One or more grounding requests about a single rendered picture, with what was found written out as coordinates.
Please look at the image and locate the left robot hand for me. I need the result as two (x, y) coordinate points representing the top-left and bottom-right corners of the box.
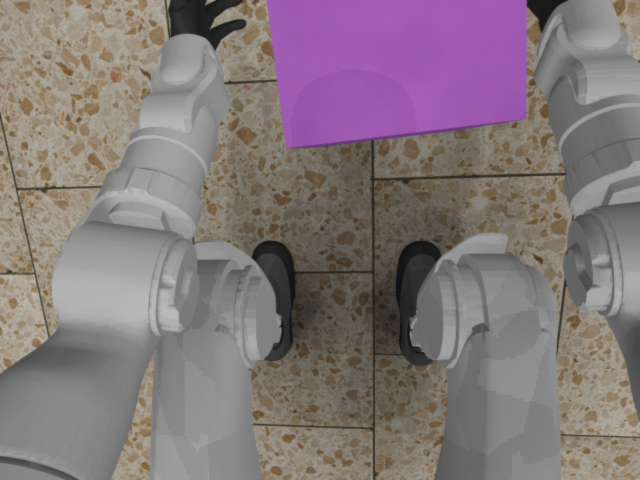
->
(168, 0), (247, 51)

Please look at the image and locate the carton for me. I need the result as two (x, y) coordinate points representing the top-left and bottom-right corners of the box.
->
(266, 0), (527, 148)

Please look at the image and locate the robot left forearm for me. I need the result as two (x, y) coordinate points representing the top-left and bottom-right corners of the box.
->
(52, 34), (231, 315)

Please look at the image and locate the right robot shin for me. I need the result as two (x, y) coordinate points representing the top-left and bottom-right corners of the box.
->
(410, 233), (558, 361)

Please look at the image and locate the left robot upper arm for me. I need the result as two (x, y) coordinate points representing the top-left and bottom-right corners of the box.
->
(0, 221), (200, 480)

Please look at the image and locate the right robot upper arm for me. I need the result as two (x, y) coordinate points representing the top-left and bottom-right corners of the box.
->
(563, 202), (640, 421)

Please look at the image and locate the robot right forearm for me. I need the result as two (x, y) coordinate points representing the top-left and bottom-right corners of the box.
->
(534, 0), (640, 217)

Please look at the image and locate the right robot hand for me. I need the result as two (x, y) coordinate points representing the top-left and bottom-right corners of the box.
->
(527, 0), (568, 33)

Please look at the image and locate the robot right thigh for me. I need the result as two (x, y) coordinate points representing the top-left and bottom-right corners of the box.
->
(424, 254), (561, 480)

